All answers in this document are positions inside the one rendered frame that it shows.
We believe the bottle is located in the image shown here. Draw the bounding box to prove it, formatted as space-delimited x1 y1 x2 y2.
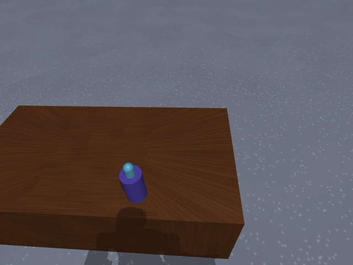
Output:
119 162 147 204

